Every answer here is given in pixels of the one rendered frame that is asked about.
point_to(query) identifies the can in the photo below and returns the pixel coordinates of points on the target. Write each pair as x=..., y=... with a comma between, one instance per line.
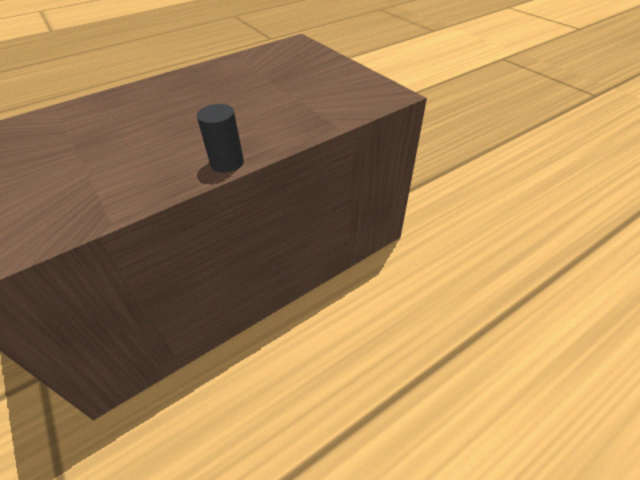
x=220, y=135

